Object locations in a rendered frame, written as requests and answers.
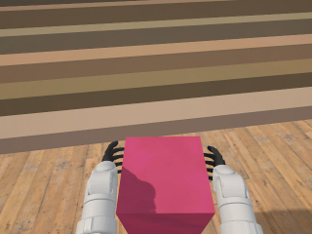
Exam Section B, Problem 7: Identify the right robot hand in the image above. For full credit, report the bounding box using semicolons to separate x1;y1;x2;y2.
204;145;226;180

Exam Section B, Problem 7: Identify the robot right forearm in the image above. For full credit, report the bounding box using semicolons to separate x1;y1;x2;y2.
213;165;264;234

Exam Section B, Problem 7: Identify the carton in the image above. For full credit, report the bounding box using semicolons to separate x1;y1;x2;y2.
116;136;215;234

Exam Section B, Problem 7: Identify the left robot hand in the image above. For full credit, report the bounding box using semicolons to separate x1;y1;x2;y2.
101;140;125;174

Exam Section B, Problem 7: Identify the robot left forearm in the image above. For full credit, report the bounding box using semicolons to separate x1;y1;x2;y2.
75;161;118;234

